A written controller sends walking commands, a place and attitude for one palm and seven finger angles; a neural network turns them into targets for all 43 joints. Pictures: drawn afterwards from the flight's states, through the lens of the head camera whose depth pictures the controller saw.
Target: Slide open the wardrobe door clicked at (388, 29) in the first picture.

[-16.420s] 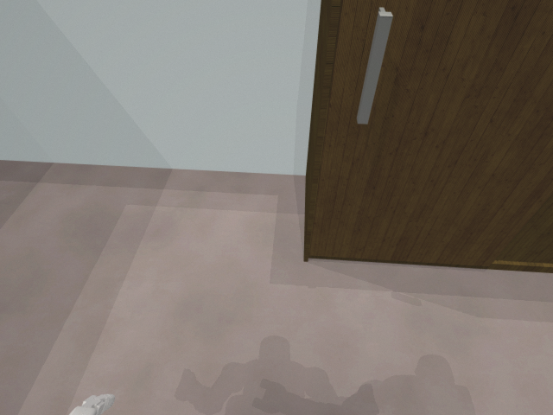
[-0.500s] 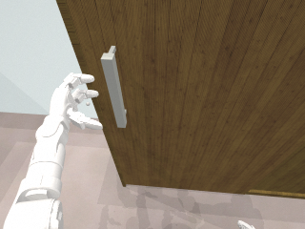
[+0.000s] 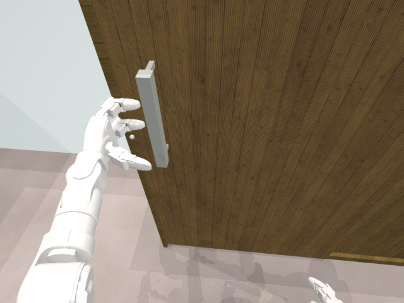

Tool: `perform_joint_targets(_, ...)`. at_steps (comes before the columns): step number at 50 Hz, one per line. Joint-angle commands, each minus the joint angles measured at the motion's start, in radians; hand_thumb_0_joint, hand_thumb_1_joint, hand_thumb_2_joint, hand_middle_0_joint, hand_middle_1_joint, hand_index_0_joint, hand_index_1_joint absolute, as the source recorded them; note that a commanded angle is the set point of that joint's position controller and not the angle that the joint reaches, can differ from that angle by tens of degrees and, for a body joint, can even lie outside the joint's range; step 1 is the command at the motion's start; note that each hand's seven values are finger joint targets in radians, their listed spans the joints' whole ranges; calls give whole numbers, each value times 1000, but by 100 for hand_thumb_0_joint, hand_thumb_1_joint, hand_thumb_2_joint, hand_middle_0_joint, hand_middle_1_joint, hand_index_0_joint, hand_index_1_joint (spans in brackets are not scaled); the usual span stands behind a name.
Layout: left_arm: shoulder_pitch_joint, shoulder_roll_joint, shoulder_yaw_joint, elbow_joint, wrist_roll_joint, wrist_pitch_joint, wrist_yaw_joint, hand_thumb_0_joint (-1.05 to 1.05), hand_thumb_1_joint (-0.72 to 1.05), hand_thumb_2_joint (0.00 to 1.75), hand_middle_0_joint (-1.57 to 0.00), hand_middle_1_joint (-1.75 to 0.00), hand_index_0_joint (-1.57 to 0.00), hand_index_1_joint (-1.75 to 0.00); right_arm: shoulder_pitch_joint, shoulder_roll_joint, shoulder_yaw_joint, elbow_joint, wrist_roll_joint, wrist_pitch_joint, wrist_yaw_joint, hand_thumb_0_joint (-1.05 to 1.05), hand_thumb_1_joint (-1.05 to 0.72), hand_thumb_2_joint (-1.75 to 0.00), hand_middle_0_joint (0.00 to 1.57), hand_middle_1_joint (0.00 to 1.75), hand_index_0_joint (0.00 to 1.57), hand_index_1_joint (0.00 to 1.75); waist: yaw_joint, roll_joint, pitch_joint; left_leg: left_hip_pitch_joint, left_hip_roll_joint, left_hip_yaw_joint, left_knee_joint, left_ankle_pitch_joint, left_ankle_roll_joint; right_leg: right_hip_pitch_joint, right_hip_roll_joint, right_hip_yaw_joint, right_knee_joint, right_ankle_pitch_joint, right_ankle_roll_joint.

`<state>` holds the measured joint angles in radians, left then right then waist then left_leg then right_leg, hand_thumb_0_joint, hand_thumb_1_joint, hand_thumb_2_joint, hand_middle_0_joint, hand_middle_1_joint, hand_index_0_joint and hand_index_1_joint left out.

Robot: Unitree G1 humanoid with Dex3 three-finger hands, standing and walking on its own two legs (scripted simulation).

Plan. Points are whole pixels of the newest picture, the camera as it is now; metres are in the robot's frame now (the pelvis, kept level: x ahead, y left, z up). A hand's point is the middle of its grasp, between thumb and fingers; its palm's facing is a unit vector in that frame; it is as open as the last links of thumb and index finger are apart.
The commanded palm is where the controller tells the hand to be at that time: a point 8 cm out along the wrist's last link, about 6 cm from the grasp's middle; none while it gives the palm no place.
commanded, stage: feel for the door with the fingertips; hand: left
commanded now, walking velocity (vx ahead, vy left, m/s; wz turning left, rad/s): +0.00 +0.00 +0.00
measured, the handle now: (157, 119) +0.47 +0.12 +0.12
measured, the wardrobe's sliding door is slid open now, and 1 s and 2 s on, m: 0.00 0.00 0.00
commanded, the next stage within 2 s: slide the fingers in behind the handle in 0.54 s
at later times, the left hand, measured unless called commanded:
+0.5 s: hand (136, 127) +0.42 +0.15 +0.14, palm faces -0.02 -1.00 +0.00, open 14.0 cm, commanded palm +0.41 +0.20 +0.13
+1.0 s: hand (139, 130) +0.42 +0.14 +0.13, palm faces -0.04 -1.00 +0.01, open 13.9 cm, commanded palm +0.39 +0.19 +0.13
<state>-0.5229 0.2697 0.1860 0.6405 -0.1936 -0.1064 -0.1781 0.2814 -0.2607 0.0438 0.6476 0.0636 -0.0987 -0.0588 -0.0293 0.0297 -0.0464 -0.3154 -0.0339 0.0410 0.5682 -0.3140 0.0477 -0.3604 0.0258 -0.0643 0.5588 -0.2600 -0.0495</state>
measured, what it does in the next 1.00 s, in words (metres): stands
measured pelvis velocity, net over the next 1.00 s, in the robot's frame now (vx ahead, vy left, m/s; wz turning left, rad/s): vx -0.01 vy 0.00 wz -0.01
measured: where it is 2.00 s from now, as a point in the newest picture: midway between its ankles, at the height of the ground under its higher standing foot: outside the picture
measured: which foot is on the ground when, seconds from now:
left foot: down 0.00-1.00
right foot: down 0.00-1.00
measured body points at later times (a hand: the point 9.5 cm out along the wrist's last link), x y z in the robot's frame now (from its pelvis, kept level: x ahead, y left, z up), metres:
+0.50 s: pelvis +0.00 +0.00 +0.00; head +0.02 -0.01 +0.45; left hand +0.42 +0.21 +0.14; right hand +0.09 -0.26 -0.12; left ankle -0.01 +0.09 -0.73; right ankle +0.02 -0.09 -0.73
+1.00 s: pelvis -0.01 +0.00 +0.00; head +0.01 -0.01 +0.45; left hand +0.41 +0.20 +0.13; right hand +0.09 -0.25 -0.11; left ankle -0.01 +0.09 -0.73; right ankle +0.02 -0.09 -0.73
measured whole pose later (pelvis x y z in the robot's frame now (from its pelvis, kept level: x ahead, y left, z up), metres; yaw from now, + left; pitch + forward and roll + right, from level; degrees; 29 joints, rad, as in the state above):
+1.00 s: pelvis -0.01 +0.00 +0.00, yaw -1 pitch +5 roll +0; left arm -0.63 0.27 0.21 0.81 -0.18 -0.18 -0.17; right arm 0.33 -0.26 0.04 0.66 0.06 -0.09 -0.04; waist -0.05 0.03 -0.06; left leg -0.36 -0.03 0.05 0.60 -0.32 0.05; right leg -0.42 0.03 -0.05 0.59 -0.26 -0.05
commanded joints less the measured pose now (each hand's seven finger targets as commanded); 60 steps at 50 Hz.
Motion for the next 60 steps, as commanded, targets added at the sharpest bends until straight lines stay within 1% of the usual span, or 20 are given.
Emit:
perform_joint_targets(1, -460, 170, 39, -216, -26, -63, 4, 0, -50, 30, -30, -120, -30, -120, -33, -129, -41, -128, 5, -46, -13, 0, -90, -90, 20, 30, 20, 30, -13, -52, -277, 63, 33, -64, -73, 183, -14, 147, -39, 73, -60, 240, 13)
perform_joint_targets(2, -481, 204, 63, -209, -23, -66, 8, 0, -50, 30, -30, -120, -30, -120, -28, -131, -43, -120, 5, -45, -14, 0, -90, -90, 20, 30, 20, 30, -13, -64, -281, 56, 32, -66, -72, 181, -15, 153, -39, 74, -58, 239, 12)
perform_joint_targets(3, -500, 182, 41, -226, -19, -73, 8, 0, -50, 30, -30, -120, -30, -120, -33, -126, -41, -123, 5, -47, -12, 0, -90, -90, 20, 30, 20, 30, -16, -22, -286, 65, 31, -64, -72, 184, -16, 146, -41, 75, -56, 238, 12)
perform_joint_targets(6, -512, 181, 39, -194, -7, -78, 20, 0, -50, 30, -30, -120, -30, -120, -20, -126, -41, -115, 3, -46, -10, 0, -90, -90, 20, 30, 20, 30, -19, -20, -278, 68, 32, -70, -70, 202, -18, 132, -39, 70, -50, 244, 9)
perform_joint_targets(12, -529, 235, 86, -100, -5, -76, 13, 0, -50, 30, -30, -120, -30, -120, 2, -136, -41, -108, 1, -36, -9, 0, -90, -90, 20, 30, 20, 30, -19, -53, -288, 12, 27, -56, -65, 177, -13, 164, -42, 83, -50, 253, 15)
perform_joint_targets(15, -544, 192, 47, -113, 1, -97, 4, 0, -50, 30, -30, -120, -30, -120, 5, -130, -44, -112, 2, -39, -6, 0, -90, -90, 20, 30, 20, 30, -21, 6, -306, 56, 28, -59, -56, 218, -14, 144, -38, 78, -40, 276, 7)
perform_joint_targets(18, -532, 218, 77, -115, -10, -108, 0, 0, -50, 30, -30, -120, -30, -120, 23, -137, -50, -108, 0, -39, -3, 0, -90, -90, 20, 30, 20, 30, -15, -34, -343, 60, 30, -61, -47, 252, -16, 163, -33, 77, -32, 312, 9)
perform_joint_targets(21, -530, 210, 73, -94, -15, -104, -2, 0, -50, 30, -30, -120, -30, -120, 27, -139, -51, -106, 3, -35, -1, 0, -90, -90, 20, 30, 20, 30, -23, -61, -316, 37, 30, -54, -49, 243, -12, 164, -34, 75, -36, 323, 14)
perform_joint_targets(25, -589, 180, 35, -48, 2, -98, 5, 0, -50, 30, -30, -120, -30, -120, 32, -139, -49, -96, 4, -31, -1, 0, -90, -90, 20, 30, 20, 30, -42, -34, -251, 26, 30, -58, -54, 195, -10, 100, -34, 71, -44, 258, 13)
perform_joint_targets(26, -613, 211, 57, -39, 5, -101, 11, 0, -50, 30, -30, -120, -30, -120, 42, -144, -52, -86, 4, -30, -2, 0, -90, -90, 20, 30, 20, 30, -45, -45, -245, 24, 32, -64, -52, 184, -10, 85, -33, 70, -45, 240, 12)
perform_joint_targets(29, -640, 206, 50, -43, 12, -112, 17, 0, -50, 30, -30, -120, -30, -120, 47, -143, -54, -88, -1, -29, -1, 0, -90, -90, 20, 30, 20, 30, -42, -23, -291, 41, 29, -65, -47, 184, -9, 91, -35, 72, -39, 230, 12)
perform_joint_targets(30, -659, 168, 14, -44, 13, -114, 14, 0, -50, 30, -30, -120, -30, -120, 47, -139, -52, -87, 2, -31, 1, 0, -90, -90, 20, 30, 20, 30, -53, -2, -305, 61, 29, -69, -46, 192, -12, 78, -33, 71, -35, 231, 10)
perform_joint_targets(33, -693, 179, 25, -7, 12, -121, 18, 0, -50, 30, -30, -120, -30, -120, 57, -143, -54, -72, 0, -34, 2, 0, -90, -90, 20, 30, 20, 30, -56, -19, -304, 57, 30, -78, -37, 181, -15, 57, -31, 67, -32, 214, 8)
perform_joint_targets(35, -651, 186, 40, 36, 10, -123, 16, 0, -50, 30, -30, -120, -30, -120, 60, -148, -53, -77, -1, -31, 2, 0, -90, -90, 20, 30, 20, 30, -53, -79, -294, 31, 32, -77, -41, 170, -11, 69, -28, 65, -31, 210, 11)
perform_joint_targets(37, -691, 182, 29, 25, 6, -133, 10, 0, -50, 30, -30, -120, -30, -120, 53, -146, -51, -79, 1, -34, 3, 0, -90, -90, 20, 30, 20, 30, -59, -70, -297, 14, 27, -72, -41, 136, -9, 72, -32, 73, -34, 191, 14)
perform_joint_targets(40, -639, 167, 24, 2, 10, -145, 5, 0, -50, 30, -30, -120, -30, -120, 47, -143, -51, -91, 0, -36, 7, 0, -90, -90, 20, 30, 20, 30, -35, 7, -330, 53, 28, -78, -40, 182, -17, 75, -32, 67, -16, 214, 3)
perform_joint_targets(47, -573, 185, 57, -71, -8, -141, 11, 0, -50, 30, -30, -120, -30, -120, 24, -140, -50, -117, 0, -36, 8, 0, -90, -90, 20, 30, 20, 30, -19, -66, -306, 15, 29, -67, -50, 170, -12, 120, -31, 71, -26, 232, 9)
perform_joint_targets(49, -507, 217, 91, -80, -5, -137, 20, 0, -50, 30, -30, -120, -30, -120, 15, -143, -51, -127, -1, -36, 6, 0, -90, -90, 20, 30, 20, 30, 2, -72, -297, 5, 31, -64, -54, 166, -11, 138, -34, 74, -29, 223, 9)
perform_joint_targets(52, -531, 176, 48, -132, 8, -134, 30, 0, -50, 30, -30, -120, -30, -120, 6, -129, -46, -129, 0, -39, 7, 0, -90, -90, 20, 30, 20, 30, -7, 3, -276, 31, 30, -66, -58, 169, -17, 106, -33, 73, -31, 217, 6)
perform_joint_targets(60, -571, 159, 29, -127, 0, -112, 38, 0, -50, 30, -30, -120, -30, -120, 4, -132, -47, -111, 3, -44, -4, 0, -90, -90, 20, 30, 20, 30, -31, -54, -282, 40, 33, -68, -62, 140, -12, 110, -32, 74, -46, 192, 12)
